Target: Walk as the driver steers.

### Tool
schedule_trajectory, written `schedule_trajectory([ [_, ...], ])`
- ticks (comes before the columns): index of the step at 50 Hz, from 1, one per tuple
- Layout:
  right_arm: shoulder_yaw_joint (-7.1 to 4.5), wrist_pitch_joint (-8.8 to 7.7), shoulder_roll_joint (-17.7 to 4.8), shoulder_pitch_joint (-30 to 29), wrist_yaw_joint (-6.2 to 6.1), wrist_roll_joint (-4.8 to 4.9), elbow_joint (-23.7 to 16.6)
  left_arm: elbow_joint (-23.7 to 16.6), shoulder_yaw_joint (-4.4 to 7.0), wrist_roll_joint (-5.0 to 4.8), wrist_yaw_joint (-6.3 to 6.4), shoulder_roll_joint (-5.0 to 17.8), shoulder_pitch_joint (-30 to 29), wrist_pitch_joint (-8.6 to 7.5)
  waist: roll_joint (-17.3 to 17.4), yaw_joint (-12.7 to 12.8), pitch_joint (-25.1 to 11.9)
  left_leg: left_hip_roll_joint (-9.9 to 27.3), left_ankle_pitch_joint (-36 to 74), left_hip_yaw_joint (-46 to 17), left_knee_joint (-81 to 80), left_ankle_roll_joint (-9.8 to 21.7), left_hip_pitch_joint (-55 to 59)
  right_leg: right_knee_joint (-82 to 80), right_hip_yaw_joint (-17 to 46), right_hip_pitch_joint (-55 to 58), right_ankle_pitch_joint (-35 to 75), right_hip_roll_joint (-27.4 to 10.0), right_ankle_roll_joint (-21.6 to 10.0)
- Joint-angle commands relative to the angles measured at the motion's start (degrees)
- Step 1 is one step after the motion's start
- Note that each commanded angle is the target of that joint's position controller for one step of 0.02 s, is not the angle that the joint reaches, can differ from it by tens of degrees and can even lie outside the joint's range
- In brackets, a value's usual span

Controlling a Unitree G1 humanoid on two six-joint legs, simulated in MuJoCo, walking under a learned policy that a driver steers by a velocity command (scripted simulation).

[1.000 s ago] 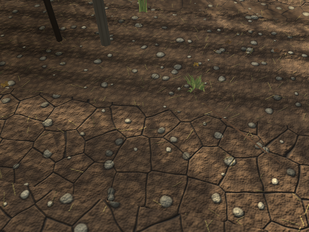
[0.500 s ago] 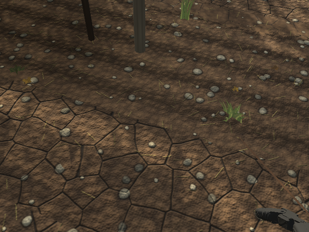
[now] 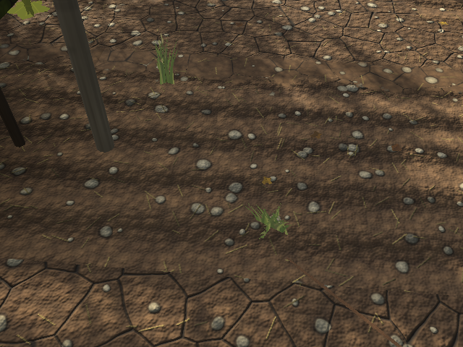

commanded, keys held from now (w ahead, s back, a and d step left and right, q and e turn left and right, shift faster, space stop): w+e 0.64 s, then w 0.06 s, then no key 0.30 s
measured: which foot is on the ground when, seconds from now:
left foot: down 0.00-0.22, up 0.24-0.60, down 0.62-1.00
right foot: up 0.00-0.20, down 0.22-0.64, up 0.66-1.00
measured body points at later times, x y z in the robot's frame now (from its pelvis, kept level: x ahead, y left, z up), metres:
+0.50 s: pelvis +0.33 -0.13 -0.17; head +0.36 -0.15 +0.27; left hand +0.43 +0.11 -0.31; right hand +0.43 -0.42 -0.27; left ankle +0.52 -0.02 -0.84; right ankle +0.26 -0.21 -0.91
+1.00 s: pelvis +0.56 -0.19 -0.16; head +0.58 -0.20 +0.29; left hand +0.83 -0.06 -0.28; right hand +0.46 -0.45 -0.29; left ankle +0.60 -0.08 -0.91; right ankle +0.58 -0.35 -0.89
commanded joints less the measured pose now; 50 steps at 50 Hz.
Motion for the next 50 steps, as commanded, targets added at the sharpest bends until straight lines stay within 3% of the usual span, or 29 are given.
schedule_trajectory([
  [1, -1.12, -0.35, -6.62, -0.28, -1.68, 0.07, -2.91, -6.91, -0.67, 0.90, -1.49, 0.20, -10.71, -0.73, 5.96, -2.50, 9.36, 15.52, 13.09, -5.56, -1.36, 7.37, -5.16, -8.08, -2.30, -5.89, 13.07, -1.36, 0.41],
  [5, -1.61, 0.71, -8.39, 1.37, -1.37, 1.03, -3.47, -8.41, -1.89, -0.61, -3.24, -0.73, -14.35, -0.17, 5.16, -5.39, 11.54, 16.09, 8.88, -1.18, 5.43, 3.63, -6.67, -16.50, -6.61, 2.42, 15.02, -1.00, -0.13],
  [8, -1.53, 2.56, -8.59, 2.29, -1.27, 1.62, -2.88, -5.14, -1.65, -0.15, -3.48, 0.88, -9.76, 0.14, 3.68, -4.97, 10.09, 17.62, 17.94, 1.04, 18.01, 0.96, -0.08, -24.37, -8.14, 6.80, 17.25, -2.27, -0.80],
  [9, -0.93, 2.81, -8.09, 3.27, -0.84, 1.70, -2.62, -3.05, -1.00, 0.30, -3.16, 2.22, -4.21, -0.19, 4.47, -2.54, 5.37, 16.36, 23.81, 2.00, 26.84, 0.79, -0.72, -24.05, -10.28, 15.80, 19.93, -0.56, -1.15],
  [10, -0.76, 2.93, -8.68, 1.68, -0.27, 1.79, -2.42, 1.16, 0.48, 0.14, -2.31, 4.81, 6.18, -0.21, 5.46, 2.57, 0.09, 15.44, 29.83, 2.37, 39.27, 0.13, -4.49, -24.56, -12.53, 29.49, 21.77, 1.46, -1.77],
  [11, -1.15, 2.19, -10.25, -1.40, 0.40, 2.18, -1.80, 4.10, 2.37, 0.62, -1.01, 8.64, 15.51, 0.23, 1.54, 10.13, -4.92, 11.84, 29.77, 2.81, 55.96, -2.12, -13.92, -28.73, -13.78, 48.27, 27.28, 1.80, -4.05],
  [12, -0.83, 1.54, -7.22, -0.24, 0.20, 2.19, -2.16, 6.28, 2.69, 2.12, -0.05, 14.09, 20.45, 0.16, -9.47, 12.67, -2.70, 3.15, -20.99, 0.50, 84.91, -5.74, -33.49, -24.65, -5.64, 61.02, 36.32, -4.14, -8.89],
  [13, 1.22, -0.47, -3.63, 9.46, 1.82, 1.67, -4.93, 5.90, 2.09, 3.56, 0.23, 18.94, 21.38, -0.97, -20.58, 6.23, -19.72, 3.79, -27.94, -12.24, 97.51, -5.59, -50.84, -0.36, 3.92, 85.27, 53.55, -11.70, -16.54],
  [14, 0.48, -1.95, -8.22, 3.43, 1.99, 1.77, -7.87, 4.05, 1.87, 1.38, 0.18, 16.09, 19.82, -1.23, -14.73, 9.56, -25.07, 5.57, -22.17, -15.56, 91.58, -5.70, -53.19, -4.81, 8.03, 81.51, 51.24, -13.29, -19.30],
  [15, 0.80, -2.58, -8.42, -1.71, 1.69, 3.35, -11.43, 5.48, 1.68, 0.51, 0.53, 15.04, 23.34, -0.65, -9.13, 9.49, -28.84, 4.91, -19.39, -16.20, 88.57, -5.16, -57.73, -14.57, 18.18, 80.56, 20.01, -15.91, -22.34],
  [16, 1.45, -2.27, -6.15, -6.61, 0.67, 4.28, -12.82, 6.04, 1.48, -0.37, 1.46, 14.43, 21.12, -0.02, -1.39, 7.11, -24.09, 5.73, -13.04, -13.24, 86.21, -5.05, -60.13, -24.13, 27.67, 70.18, -8.70, -16.92, -21.53],
  [18, 1.48, -1.75, -7.01, -5.95, 0.03, 3.40, -11.40, 0.61, -0.45, 2.09, 1.64, 10.12, 9.40, -1.93, 5.40, 3.30, -14.85, 7.79, -1.84, -18.82, 80.66, -2.13, -57.50, -26.18, 36.65, 48.73, -12.66, -22.75, -22.42],
  [19, 0.79, -1.13, -9.27, -7.20, -0.10, 2.27, -11.44, -0.92, -1.31, 1.61, 0.92, 7.88, 4.07, -3.23, 6.53, 0.85, -7.84, 9.02, 2.24, -19.49, 67.99, -0.61, -54.33, -26.51, 30.52, 36.58, -9.56, -19.98, -19.84],
  [20, 0.74, -0.14, -8.08, -10.73, -0.09, 0.72, -12.49, -1.74, -1.85, 0.93, 1.68, 7.04, -1.02, -3.33, 5.42, -1.38, 1.32, 10.08, 5.65, -17.85, 53.64, -2.50, -47.76, -30.07, 20.09, 20.74, -6.03, -14.60, -16.69],
  [21, 0.63, -0.16, -7.90, -13.51, -0.24, -0.71, -14.22, -2.70, -1.75, 1.23, 2.52, 7.53, -2.23, -3.13, 2.82, -1.29, 3.58, 9.16, 10.39, -15.99, 40.59, -3.44, -39.79, -31.66, 13.23, 13.29, -3.88, -8.67, -14.90],
  [22, 0.75, -0.64, -7.13, -16.07, -0.04, -1.68, -14.96, -3.18, -1.62, 1.62, 3.62, 7.87, -2.03, -3.12, 0.80, -0.33, 3.70, 7.18, 17.75, -14.14, 30.64, -4.56, -31.94, -31.98, 7.40, 8.27, 0.40, -4.01, -13.72],
  [24, 1.26, -1.49, -4.88, -17.45, 1.16, -0.70, -15.07, -2.39, -1.18, 1.12, 4.57, 8.11, 1.79, -2.86, -4.15, 1.39, -0.07, 1.57, 34.83, -10.50, 17.32, -5.10, -18.72, -32.08, 1.59, 7.81, -0.45, 0.53, -11.93],
  [26, 0.99, -0.69, -5.35, -20.96, 1.49, 0.97, -16.70, -0.86, -0.68, -0.41, 4.61, 8.58, 5.90, -2.68, -4.01, 2.97, 0.63, 0.06, 33.51, -12.01, 10.43, -4.57, -20.00, -31.41, 5.33, 15.99, -4.43, -2.22, -11.30],
  [28, 0.17, -0.30, -7.64, -22.69, 1.83, 1.26, -17.90, -0.13, -0.61, -1.00, 4.63, 6.92, 9.19, -2.17, -2.74, 3.27, 2.21, 0.06, 29.57, -13.58, 5.37, -2.65, -22.14, -27.88, 9.80, 23.21, -11.68, -3.90, -9.43],
  [31, -1.39, -1.19, -9.73, -13.98, 2.37, 0.41, -16.13, -1.17, -0.90, 0.02, 4.40, 4.88, 9.77, -1.18, -2.72, -1.23, -0.84, -0.55, 23.56, -12.66, 3.27, 1.77, -11.43, -15.61, 10.76, 25.56, -9.86, -0.20, -6.29],
  [32, -2.22, -1.45, -12.48, -5.61, 2.47, -0.15, -14.99, -2.20, -1.97, 0.98, 3.99, 1.60, 11.07, -1.22, 3.79, -3.96, -7.41, 7.51, 22.93, -20.33, 4.31, 5.21, 3.14, 0.82, 5.74, 17.73, -17.79, 4.73, -3.81],
  [33, -3.51, -0.97, -17.51, 1.26, 3.05, -0.82, -12.42, -3.55, -2.97, -0.92, 3.57, -1.94, 19.48, -1.92, 24.84, -0.80, -15.79, 21.53, 5.76, -50.68, -6.52, 15.21, 17.65, 20.54, 0.47, 1.89, -41.72, 11.57, -1.12],
  [34, -2.35, -0.97, -12.08, 0.58, 3.27, 0.45, -12.62, -1.84, -1.91, -1.49, 3.38, 3.86, 18.10, -2.20, 18.83, -1.87, -11.09, 22.36, -10.36, -58.63, -10.90, 15.28, 16.72, 27.40, 2.38, -6.87, -43.05, 7.92, -0.74],
  [35, -1.52, -0.78, -9.10, -2.72, 3.13, 0.92, -12.97, -3.13, -1.04, -1.08, 3.33, 6.88, 10.86, -1.98, 12.39, -3.20, -2.85, 19.74, -11.32, -50.02, -11.51, 12.89, 9.39, 28.49, 1.49, -9.28, -37.48, 5.60, -0.91],
  [36, -1.11, -0.40, -8.55, -7.88, 3.11, 0.07, -13.71, -4.69, -1.00, -0.27, 3.57, 6.40, 6.08, -1.59, 6.97, -1.54, 1.60, 17.09, 0.06, -41.53, -11.53, 11.79, 0.40, 25.95, -0.19, -6.24, -32.74, 3.75, -0.54],
  [37, -0.81, -0.30, -7.70, -11.54, 3.16, -0.44, -13.83, -5.33, -0.81, 0.51, 3.66, 6.05, 4.62, -1.57, 6.38, 0.33, 3.21, 15.07, 14.44, -34.63, -11.27, 11.68, -6.07, 21.99, -0.59, -2.68, -30.96, 2.38, 0.00],
  [41, -0.65, -0.92, -7.69, -14.18, 3.27, -0.59, -12.40, -4.75, -1.43, 1.30, 3.71, 1.98, 7.21, -0.19, 7.58, 4.60, -1.90, 12.32, 51.34, -19.78, -10.79, 12.34, -12.36, 8.09, -4.29, 9.56, -29.11, 1.58, 2.59],
  [45, -1.39, 0.44, -10.64, -13.42, 2.08, 0.80, -10.34, -5.42, -2.47, 1.57, 3.21, 0.86, 3.01, 0.32, 9.02, 3.63, -5.77, 11.12, 52.05, -13.10, -10.96, 11.65, -11.88, -7.56, -7.12, 17.80, -16.91, 1.97, 3.74],
  [50, -1.02, 1.86, -10.69, -12.08, 1.72, 1.88, -7.39, -6.03, -2.14, 1.89, 2.79, 2.30, -0.59, -0.07, 8.72, 3.12, -3.99, 10.80, 38.75, -13.59, -7.32, 9.09, -9.91, -21.56, -9.09, 23.85, -10.79, 3.67, 1.61],
])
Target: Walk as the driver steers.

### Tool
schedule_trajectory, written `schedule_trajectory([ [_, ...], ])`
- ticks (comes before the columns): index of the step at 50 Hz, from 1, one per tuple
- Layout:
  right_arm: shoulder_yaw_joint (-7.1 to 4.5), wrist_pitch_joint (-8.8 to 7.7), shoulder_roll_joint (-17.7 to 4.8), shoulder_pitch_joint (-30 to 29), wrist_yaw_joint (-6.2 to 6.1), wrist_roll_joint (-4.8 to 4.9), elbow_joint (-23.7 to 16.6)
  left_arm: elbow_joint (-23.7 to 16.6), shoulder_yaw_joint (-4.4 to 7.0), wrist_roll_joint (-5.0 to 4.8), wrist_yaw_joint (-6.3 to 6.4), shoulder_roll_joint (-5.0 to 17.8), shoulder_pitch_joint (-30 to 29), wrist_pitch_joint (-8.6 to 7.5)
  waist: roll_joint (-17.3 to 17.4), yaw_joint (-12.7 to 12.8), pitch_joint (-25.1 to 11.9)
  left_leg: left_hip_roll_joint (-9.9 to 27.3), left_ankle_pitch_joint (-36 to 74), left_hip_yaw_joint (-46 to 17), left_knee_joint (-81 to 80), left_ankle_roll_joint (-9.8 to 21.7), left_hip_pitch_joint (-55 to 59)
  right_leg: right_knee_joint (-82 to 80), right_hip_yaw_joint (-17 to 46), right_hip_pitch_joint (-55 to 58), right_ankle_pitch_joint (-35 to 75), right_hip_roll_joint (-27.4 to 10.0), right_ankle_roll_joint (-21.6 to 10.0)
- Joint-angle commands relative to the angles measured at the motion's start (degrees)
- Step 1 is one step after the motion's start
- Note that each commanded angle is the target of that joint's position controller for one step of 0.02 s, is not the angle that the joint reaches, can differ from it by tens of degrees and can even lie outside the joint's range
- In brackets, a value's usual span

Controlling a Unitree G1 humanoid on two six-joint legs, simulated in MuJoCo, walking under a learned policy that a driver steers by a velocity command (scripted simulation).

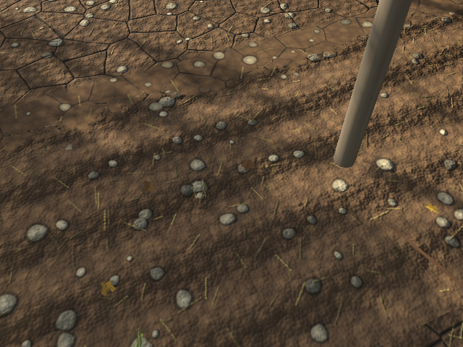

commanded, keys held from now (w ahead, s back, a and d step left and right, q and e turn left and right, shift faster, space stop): no key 1.00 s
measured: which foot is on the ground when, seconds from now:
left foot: down 0.00-1.00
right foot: up 0.00-0.02, down 0.04-1.00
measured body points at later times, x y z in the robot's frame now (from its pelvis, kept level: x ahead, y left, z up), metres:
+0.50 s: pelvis +0.06 -0.03 -0.01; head +0.08 -0.03 +0.44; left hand +0.20 +0.22 -0.14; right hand +0.12 -0.30 -0.15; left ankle +0.00 +0.12 -0.74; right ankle +0.10 -0.13 -0.74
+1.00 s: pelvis +0.04 -0.02 -0.01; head +0.06 -0.02 +0.44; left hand +0.15 +0.23 -0.15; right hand +0.04 -0.27 -0.16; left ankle +0.00 +0.12 -0.74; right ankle +0.10 -0.13 -0.74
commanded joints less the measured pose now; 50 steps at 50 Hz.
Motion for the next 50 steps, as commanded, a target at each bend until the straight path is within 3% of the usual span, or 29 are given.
schedule_trajectory([
  [1, -1.39, -0.21, -8.24, -2.93, -0.33, 0.61, -2.54, -1.82, 1.38, 0.57, -0.09, 4.49, 2.94, -0.84, 7.43, 3.97, -6.71, 10.69, 20.99, -6.73, 0.42, 6.32, -0.13, -9.79, -2.17, 14.49, 6.65, 1.62, -2.22],
  [2, -0.82, -0.31, -6.61, -1.07, -0.28, -0.24, -2.00, -1.75, 2.01, 0.89, 0.29, 7.06, 4.16, -0.93, 4.49, 3.56, -7.99, 8.23, 15.81, -5.41, 4.02, 3.45, -2.36, -10.29, 2.15, 20.43, 18.63, -2.61, -3.81],
  [3, -0.15, -0.77, -4.44, 2.52, 0.00, -1.97, -1.63, -2.14, 2.50, 1.26, 0.87, 10.15, 4.90, -0.63, -2.06, 1.16, -10.69, 3.84, 1.84, -2.07, 9.96, 0.10, -8.47, -6.87, 9.08, 28.41, 33.30, -9.90, -7.58],
  [4, 0.94, -0.54, -1.48, 5.51, -0.22, -1.92, -0.88, -1.08, 1.59, 1.08, 1.10, 6.92, 4.39, 0.02, -8.86, 0.28, -12.95, 3.16, -10.14, -2.29, 12.03, -2.02, -10.06, -7.58, 13.25, 28.63, 29.40, -14.13, -13.32],
  [5, 0.86, 0.28, -3.16, 2.67, -0.62, -1.39, -1.26, -1.15, 0.91, 0.72, 0.83, 4.10, 2.93, 0.35, -7.55, 1.16, -11.27, 3.54, -10.34, -3.15, 11.35, -2.82, -9.49, -9.15, 14.11, 25.11, 19.14, -12.62, -13.56],
  [6, 0.66, 1.25, -4.58, 0.28, -0.94, -1.02, -1.64, -1.16, 0.69, 0.77, 0.53, 3.66, 1.05, 0.49, -6.53, 1.09, -9.21, 3.55, -7.67, -3.09, 9.91, -2.76, -8.49, -10.30, 12.83, 21.62, 11.08, -10.35, -11.64],
  [8, 0.43, 2.97, -6.20, 0.31, -1.52, -1.55, -0.85, -2.18, 0.64, 0.73, -0.17, 4.29, -3.06, 0.21, -5.18, 0.21, -5.64, 3.78, -3.16, -3.06, 6.36, -2.15, -5.02, -11.06, 9.07, 15.11, 1.26, -6.59, -8.03],
  [10, 0.19, 3.28, -7.07, -0.46, -1.67, -1.51, 0.10, -1.20, 0.72, 0.47, -0.40, 4.65, -2.47, -0.34, -2.48, 0.81, -3.71, 3.71, -0.10, -2.76, 5.73, -2.24, -3.28, -9.28, 6.57, 14.66, 6.76, -3.88, -6.11],
  [13, 0.23, 2.79, -6.71, -0.76, -1.69, -1.17, 1.57, 0.68, 0.92, -0.13, -0.10, 4.68, -0.69, -0.83, -0.18, 1.46, -6.47, 4.24, 4.95, -3.20, 5.39, -2.75, -1.93, -5.27, 5.02, 19.99, 21.98, -3.45, -6.55],
  [16, 0.29, 3.02, -6.22, -1.80, -1.64, -0.79, 2.88, 1.92, 0.95, -0.18, 0.16, 4.25, -0.80, -0.45, 1.01, 1.73, -7.14, 4.08, 5.52, -2.92, 5.15, -2.87, -1.17, -4.18, 4.43, 21.98, 25.62, -3.34, -6.97],
  [22, 0.23, 3.97, -6.02, -2.86, -1.88, -0.86, 5.21, 4.07, 1.04, -0.30, 0.42, 4.17, -2.29, 0.36, 1.45, 1.53, -4.60, 3.77, 3.26, -2.50, 3.85, -2.60, -0.28, -5.39, 3.21, 19.98, 17.01, -2.15, -6.28],
  [34, 0.68, 3.73, -5.24, -1.50, -2.23, -1.05, 8.71, 8.49, 0.86, -0.33, 1.14, 4.61, -2.84, 1.12, 1.13, 2.06, -0.57, 3.29, -2.04, -2.12, 2.23, -2.01, -2.60, -7.60, 2.00, 17.81, 2.20, -0.84, -4.68],
  [50, 1.52, 2.96, -3.04, 2.99, -2.39, -1.14, 10.86, 12.79, 0.14, -0.38, 1.37, 4.06, -2.17, 1.28, 1.61, 2.70, 1.06, 2.63, -4.78, -2.15, 1.37, -1.43, -4.92, -8.55, 1.37, 16.78, -3.59, -0.29, -3.82],
])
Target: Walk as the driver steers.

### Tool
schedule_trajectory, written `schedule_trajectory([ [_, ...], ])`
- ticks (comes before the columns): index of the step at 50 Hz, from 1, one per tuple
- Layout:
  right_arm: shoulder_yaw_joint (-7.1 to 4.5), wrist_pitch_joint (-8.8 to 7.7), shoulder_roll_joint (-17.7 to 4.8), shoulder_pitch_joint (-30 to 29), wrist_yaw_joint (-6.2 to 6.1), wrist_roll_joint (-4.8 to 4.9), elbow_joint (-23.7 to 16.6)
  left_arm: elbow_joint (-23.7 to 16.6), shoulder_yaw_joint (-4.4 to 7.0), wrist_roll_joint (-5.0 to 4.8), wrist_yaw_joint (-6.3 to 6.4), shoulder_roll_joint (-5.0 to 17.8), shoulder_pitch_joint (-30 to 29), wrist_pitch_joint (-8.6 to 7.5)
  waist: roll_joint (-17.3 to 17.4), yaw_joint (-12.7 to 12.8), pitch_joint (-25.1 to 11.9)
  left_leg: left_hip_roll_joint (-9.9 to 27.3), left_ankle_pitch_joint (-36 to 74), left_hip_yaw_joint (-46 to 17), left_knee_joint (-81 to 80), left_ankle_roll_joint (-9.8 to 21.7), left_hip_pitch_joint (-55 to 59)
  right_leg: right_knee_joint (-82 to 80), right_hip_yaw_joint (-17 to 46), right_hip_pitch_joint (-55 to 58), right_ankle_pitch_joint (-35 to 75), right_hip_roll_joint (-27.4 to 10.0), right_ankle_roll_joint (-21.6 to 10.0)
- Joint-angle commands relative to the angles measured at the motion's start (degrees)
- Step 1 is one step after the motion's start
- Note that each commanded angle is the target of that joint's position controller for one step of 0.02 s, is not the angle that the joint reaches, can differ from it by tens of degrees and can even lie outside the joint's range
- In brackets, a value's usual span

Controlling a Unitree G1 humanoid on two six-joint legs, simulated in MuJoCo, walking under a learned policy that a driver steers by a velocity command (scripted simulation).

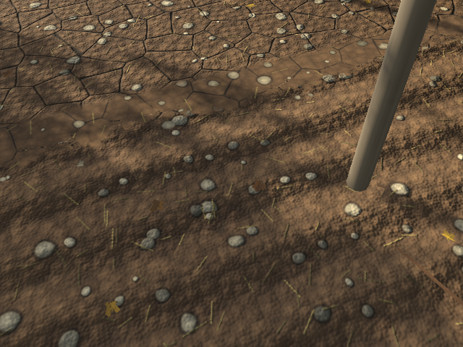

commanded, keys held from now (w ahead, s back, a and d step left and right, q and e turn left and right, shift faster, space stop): no key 1.00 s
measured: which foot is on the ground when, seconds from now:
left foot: down 0.00-1.00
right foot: down 0.00-1.00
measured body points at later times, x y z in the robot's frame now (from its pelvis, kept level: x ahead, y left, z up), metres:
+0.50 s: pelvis +0.00 +0.01 +0.00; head +0.02 +0.01 +0.45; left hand +0.07 +0.25 -0.15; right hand -0.02 -0.23 -0.16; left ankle -0.05 +0.14 -0.73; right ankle +0.05 -0.10 -0.73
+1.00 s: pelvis +0.01 +0.01 +0.00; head +0.02 +0.01 +0.45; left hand +0.06 +0.26 -0.15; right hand -0.02 -0.22 -0.16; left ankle -0.05 +0.14 -0.73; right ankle +0.05 -0.10 -0.73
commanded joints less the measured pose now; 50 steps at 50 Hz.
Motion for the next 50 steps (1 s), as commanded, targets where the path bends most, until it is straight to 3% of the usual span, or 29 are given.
schedule_trajectory([
  [1, -0.75, -0.45, -5.41, 3.57, -0.19, 0.00, -0.85, -1.82, 0.83, -0.03, 0.19, 5.82, -1.44, -0.54, 0.17, 0.23, -0.54, 0.12, 2.60, -0.01, -6.34, 1.19, -8.33, -5.42, 3.46, 6.29, 1.64, -2.97, -2.38],
  [50, -0.01, -0.83, -2.95, 10.16, -0.23, 0.24, -0.76, 2.42, -0.08, -0.47, 0.82, 4.50, 3.62, -0.54, 0.54, 0.77, 0.17, -0.77, 5.53, -0.35, -6.90, 2.04, -8.80, -3.37, 2.08, 7.34, 8.66, -2.63, -1.27],
])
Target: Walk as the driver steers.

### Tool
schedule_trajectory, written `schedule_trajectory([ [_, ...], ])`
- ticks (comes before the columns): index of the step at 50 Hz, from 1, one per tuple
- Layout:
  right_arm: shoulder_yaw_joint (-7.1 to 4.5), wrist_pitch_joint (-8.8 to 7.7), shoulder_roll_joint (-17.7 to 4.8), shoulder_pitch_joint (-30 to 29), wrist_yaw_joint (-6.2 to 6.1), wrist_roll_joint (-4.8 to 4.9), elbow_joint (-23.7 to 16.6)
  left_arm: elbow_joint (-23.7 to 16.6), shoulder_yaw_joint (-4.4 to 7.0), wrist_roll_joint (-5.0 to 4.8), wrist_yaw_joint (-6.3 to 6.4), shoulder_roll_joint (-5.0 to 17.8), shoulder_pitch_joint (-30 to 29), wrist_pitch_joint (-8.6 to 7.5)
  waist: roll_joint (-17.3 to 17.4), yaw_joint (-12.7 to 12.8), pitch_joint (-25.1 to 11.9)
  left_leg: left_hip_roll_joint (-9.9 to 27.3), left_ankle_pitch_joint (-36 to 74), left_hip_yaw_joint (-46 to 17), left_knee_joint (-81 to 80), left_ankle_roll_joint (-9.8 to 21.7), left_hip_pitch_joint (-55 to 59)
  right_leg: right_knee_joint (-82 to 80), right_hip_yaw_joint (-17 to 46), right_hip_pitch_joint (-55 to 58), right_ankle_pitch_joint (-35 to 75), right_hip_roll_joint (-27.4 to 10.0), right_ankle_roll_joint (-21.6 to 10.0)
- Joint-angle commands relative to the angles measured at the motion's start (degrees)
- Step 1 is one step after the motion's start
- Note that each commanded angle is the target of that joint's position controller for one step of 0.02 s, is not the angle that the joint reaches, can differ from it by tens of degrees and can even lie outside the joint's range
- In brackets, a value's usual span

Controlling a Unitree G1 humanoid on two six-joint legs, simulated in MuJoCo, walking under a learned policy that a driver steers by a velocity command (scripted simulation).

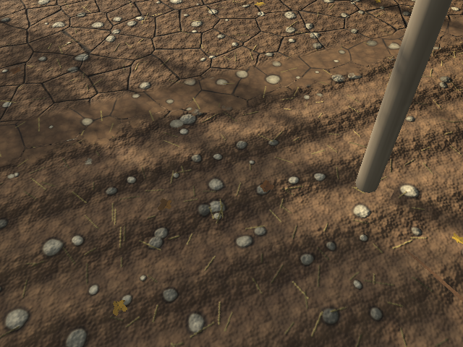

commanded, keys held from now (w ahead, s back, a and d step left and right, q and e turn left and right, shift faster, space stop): no key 0.34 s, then w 0.36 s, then w+q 0.30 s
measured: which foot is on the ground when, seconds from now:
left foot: down 0.00-0.60, up 0.62-1.00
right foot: down 0.00-1.00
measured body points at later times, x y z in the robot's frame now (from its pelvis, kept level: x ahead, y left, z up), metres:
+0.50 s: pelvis +0.02 +0.00 -0.01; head +0.02 +0.00 +0.44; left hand +0.06 +0.25 -0.16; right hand -0.04 -0.24 -0.16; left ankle -0.06 +0.13 -0.73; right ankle +0.04 -0.11 -0.72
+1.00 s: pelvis +0.23 +0.01 -0.01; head +0.26 +0.01 +0.44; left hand +0.11 +0.24 -0.15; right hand +0.45 -0.19 -0.12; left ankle +0.40 +0.15 -0.70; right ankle +0.05 -0.12 -0.73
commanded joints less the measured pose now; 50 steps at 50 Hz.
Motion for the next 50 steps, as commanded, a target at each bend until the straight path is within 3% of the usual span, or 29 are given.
schedule_trajectory([
  [1, -0.77, -0.21, -4.83, 5.84, -0.13, 0.02, -0.30, -1.53, 0.75, -0.02, 0.21, 5.38, 0.77, -0.41, 0.42, 0.02, 0.54, 0.38, 6.05, -0.51, -6.60, 0.85, -8.89, -3.38, 1.60, 7.41, 9.35, -1.55, -2.50],
  [17, -0.72, -0.28, -4.36, 6.95, -0.05, 0.05, -0.52, -1.33, 0.69, -0.05, 0.35, 4.98, 2.05, -0.44, 0.46, 0.07, 0.97, 0.24, 6.04, -0.67, -6.81, 1.09, -9.08, -3.09, 1.38, 7.40, 9.48, -1.55, -2.12],
  [18, -0.73, -0.19, -4.10, 8.17, -0.09, 0.15, 0.08, -0.76, 0.58, -0.06, 0.35, 4.48, 3.10, -0.40, 0.72, -0.01, -0.20, -0.12, 0.23, -0.36, -7.25, 1.50, -8.59, -2.78, 0.46, 7.74, 2.89, -0.71, -2.17],
  [20, -1.44, 0.06, -6.13, 7.45, -0.42, 0.74, -0.69, -0.60, 1.08, -0.61, 0.36, 5.25, 3.86, -0.52, 3.04, 0.09, 2.76, 0.76, -16.19, -2.72, -8.19, 4.38, -10.59, 0.04, -2.14, 2.83, -17.95, 2.00, -2.65],
  [21, -1.69, -0.10, -6.86, 7.54, -0.56, 1.02, -1.37, -1.22, 1.18, -0.63, 0.23, 5.28, 2.87, -1.06, 3.69, -0.45, 5.26, 2.67, -22.82, -5.57, -9.83, 6.11, -11.47, 1.45, -2.27, -1.17, -22.82, 2.12, -3.04],
  [23, -2.70, -1.18, -9.77, 10.56, -0.44, 1.79, -1.43, -3.14, 0.89, -1.06, -0.61, 3.28, -0.50, -3.23, 8.14, -2.19, 8.59, 10.60, -28.86, -16.68, -15.74, 10.64, -8.49, 9.19, -4.48, -8.77, -17.01, 2.24, -2.94],
  [24, -3.31, -1.77, -11.34, 9.90, -0.26, 2.04, -1.74, -3.91, 0.78, -1.20, -1.18, 2.59, -1.56, -4.29, 10.69, -2.07, 10.49, 15.67, -27.99, -22.62, -18.38, 13.20, -7.20, 13.91, -4.72, -12.06, -11.89, 0.78, -3.44],
  [25, -3.40, -2.32, -11.19, 9.00, -0.04, 1.96, -2.25, -4.58, 0.71, -1.27, -1.66, 2.45, -2.20, -5.21, 10.49, -1.71, 11.68, 17.92, -24.47, -24.97, -18.76, 14.32, -7.35, 15.45, -3.44, -13.59, -11.40, -1.02, -4.35],
  [26, -3.24, -2.73, -10.44, 7.52, 0.29, 1.84, -2.91, -4.84, 0.74, -1.54, -2.03, 2.40, -1.58, -5.97, 9.97, -0.63, 11.92, 17.47, -19.25, -23.44, -17.41, 13.74, -6.77, 13.05, -3.40, -12.99, -12.81, -1.59, -5.13],
  [28, -3.05, -2.62, -9.73, 4.06, 1.05, 2.00, -4.30, -2.08, 1.43, -1.93, -2.42, 2.92, 6.27, -6.66, 8.40, 3.43, 9.06, 11.81, -10.96, -14.44, -11.22, 9.96, -11.26, 1.31, -6.14, 2.03, -10.34, 0.91, -5.63],
  [29, -3.02, -2.83, -9.83, 2.15, 1.23, 1.83, -5.38, 0.51, 2.53, -1.58, -2.47, 4.82, 13.24, -6.59, 6.25, 5.99, 5.95, 8.10, -0.65, -9.82, -4.17, 8.01, -15.44, -0.20, -4.76, 12.23, -6.10, 1.63, -5.58],
  [30, -2.24, -3.53, -7.20, -0.61, 1.29, 1.86, -7.34, 2.34, 4.26, -1.47, -2.42, 9.92, 22.17, -6.80, -5.24, 9.38, 2.88, 0.73, 8.62, -0.69, 15.54, 3.95, -23.77, -8.81, 12.01, 21.21, -11.28, -7.36, -9.96],
  [31, -1.44, -4.81, -4.02, -1.01, 1.01, 1.93, -9.62, 2.78, 4.95, -1.19, -3.07, 14.58, 29.18, -7.35, -18.05, 10.50, -2.21, -4.89, -7.55, -0.50, 35.63, 2.11, -34.26, -19.84, 38.96, 28.91, -13.15, -20.58, -18.06],
  [32, -2.03, -5.78, -5.89, -2.17, 1.39, 3.15, -10.27, 1.69, 3.11, -0.02, -3.02, 10.05, 24.18, -8.26, -10.72, 6.87, -0.64, -1.74, -8.90, -7.60, 45.56, 3.87, -39.45, -20.08, 41.73, 26.92, -13.28, -23.28, -18.30],
  [33, -2.15, -6.16, -6.48, -2.51, 1.98, 3.62, -10.27, -0.20, 2.17, -0.03, -3.00, 7.13, 19.02, -8.64, -6.87, 4.79, 2.19, 1.11, -3.98, -7.99, 47.90, 5.59, -41.31, -19.04, 33.51, 24.09, -10.59, -21.33, -16.10],
  [34, -2.41, -6.46, -6.66, -2.85, 2.20, 3.09, -10.06, -1.37, 1.54, 0.02, -3.21, 5.97, 15.84, -8.61, -3.56, 3.35, 2.50, 3.54, 1.53, -7.15, 46.02, 6.61, -40.82, -19.63, 26.21, 21.87, -8.16, -18.67, -14.00],
  [36, -3.80, -6.11, -8.41, -3.62, 2.56, 2.27, -10.06, -1.96, 0.45, 0.34, -3.28, 3.86, 14.59, -7.81, -2.91, 1.78, 2.90, 6.01, 7.86, -5.36, 40.05, 6.54, -37.31, -21.00, 14.67, 19.03, 2.11, -14.06, -10.53],
  [37, -3.80, -5.53, -7.38, -3.16, 2.92, 2.48, -9.81, -1.64, 0.30, 0.50, -2.91, 3.85, 15.93, -7.46, -4.06, 1.61, 2.65, 6.22, 9.40, -4.53, 38.23, 6.03, -36.06, -21.41, 10.86, 18.57, 5.72, -12.94, -9.67],
  [40, -3.13, -3.88, -4.66, -7.91, 3.43, 2.32, -11.56, -1.26, 0.43, 0.95, -1.57, 6.15, 18.22, -7.10, -2.97, 1.97, 4.36, 6.15, 13.29, -3.42, 31.75, 3.79, -37.88, -22.87, 4.57, 16.35, 11.95, -12.66, -9.61],
  [42, -2.35, -3.72, -3.71, -14.02, 3.50, 2.15, -14.50, -2.03, 0.61, 1.25, -1.06, 7.64, 17.00, -7.06, -2.49, 2.59, 5.78, 5.29, 17.34, -3.38, 22.90, 3.28, -37.55, -23.98, 1.42, 13.94, 12.82, -12.61, -9.46],
  [45, -1.63, -3.81, -3.95, -20.03, 4.36, 2.03, -17.40, -2.62, 1.04, 0.75, -0.75, 9.46, 17.78, -7.20, -3.12, 3.85, 6.13, 3.78, 22.53, -0.09, 13.77, 3.75, -33.52, -25.28, -3.16, 13.06, 13.39, -13.25, -9.04],
  [47, -1.45, -3.74, -4.41, -22.81, 5.18, 2.01, -19.07, -2.40, 1.16, 0.20, -0.79, 9.44, 18.92, -7.06, -2.80, 4.03, 7.09, 3.40, 22.86, 0.61, 10.56, 5.04, -32.80, -24.51, -5.29, 15.51, 15.30, -14.33, -8.51],
  [48, -1.45, -3.78, -4.71, -23.67, 5.60, 1.99, -19.82, -2.43, 1.25, 0.07, -0.83, 9.50, 19.11, -6.84, -2.72, 3.79, 7.20, 2.98, 21.96, 1.06, 9.20, 5.91, -32.61, -23.22, -6.37, 17.65, 18.19, -14.92, -8.05],
  [50, -2.13, -4.05, -6.30, -22.91, 6.35, 1.85, -20.90, -3.19, 1.58, 0.20, -0.70, 10.73, 18.10, -6.18, -4.33, 1.76, 4.92, 0.30, 17.86, 3.73, 8.17, 8.08, -28.34, -17.16, -8.79, 21.45, 35.75, -15.57, -6.73],
])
